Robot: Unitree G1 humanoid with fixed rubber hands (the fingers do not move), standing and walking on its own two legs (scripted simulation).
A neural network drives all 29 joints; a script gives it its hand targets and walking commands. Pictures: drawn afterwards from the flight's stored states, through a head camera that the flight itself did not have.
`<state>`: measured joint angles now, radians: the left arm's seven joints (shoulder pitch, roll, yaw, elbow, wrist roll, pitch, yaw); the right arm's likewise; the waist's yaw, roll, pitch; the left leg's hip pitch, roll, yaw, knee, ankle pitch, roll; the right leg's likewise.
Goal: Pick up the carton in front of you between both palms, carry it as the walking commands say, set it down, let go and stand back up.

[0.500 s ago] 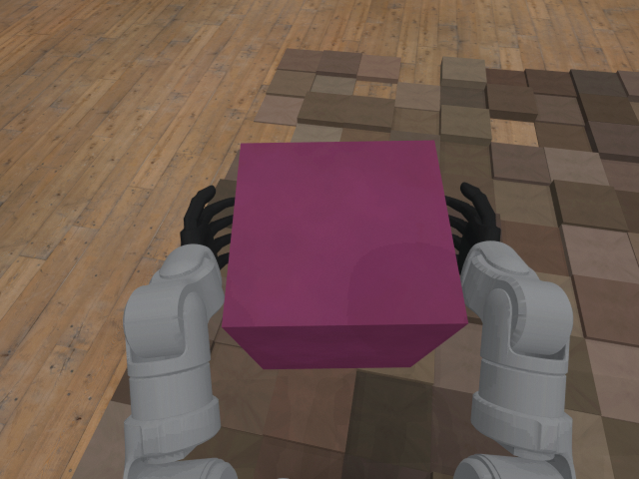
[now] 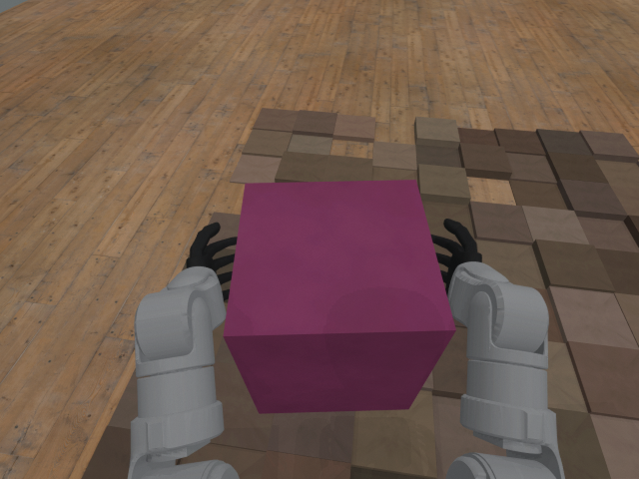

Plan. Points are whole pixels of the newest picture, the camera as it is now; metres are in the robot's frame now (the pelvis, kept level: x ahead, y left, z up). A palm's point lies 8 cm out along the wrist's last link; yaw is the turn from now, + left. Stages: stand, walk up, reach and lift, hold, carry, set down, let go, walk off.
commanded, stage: carry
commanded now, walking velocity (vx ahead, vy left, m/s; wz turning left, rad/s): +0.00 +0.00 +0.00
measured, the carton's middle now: (332, 304) +0.34 +0.01 +0.04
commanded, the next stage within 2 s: none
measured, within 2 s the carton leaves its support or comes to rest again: neither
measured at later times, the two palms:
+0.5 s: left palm (205, 255) +0.37 +0.17 +0.10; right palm (443, 246) +0.39 -0.13 +0.11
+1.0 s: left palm (209, 273) +0.34 +0.16 +0.11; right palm (458, 265) +0.36 -0.14 +0.11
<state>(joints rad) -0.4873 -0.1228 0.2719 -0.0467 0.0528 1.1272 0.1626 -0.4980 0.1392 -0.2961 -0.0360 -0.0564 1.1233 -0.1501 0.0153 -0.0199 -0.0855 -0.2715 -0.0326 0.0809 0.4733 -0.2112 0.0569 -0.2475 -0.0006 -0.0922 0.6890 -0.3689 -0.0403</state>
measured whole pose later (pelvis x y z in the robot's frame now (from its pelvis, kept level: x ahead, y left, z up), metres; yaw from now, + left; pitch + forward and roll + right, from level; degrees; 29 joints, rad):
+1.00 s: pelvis +0.04 -0.01 -0.01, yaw +3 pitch +1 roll -1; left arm -0.43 -0.13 0.25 0.00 0.06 1.08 0.15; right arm -0.43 0.11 -0.24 0.00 -0.05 1.09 -0.15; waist 0.00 0.02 -0.12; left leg -0.16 -0.02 0.01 0.52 -0.38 0.04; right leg -0.33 0.02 -0.12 0.57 -0.19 -0.05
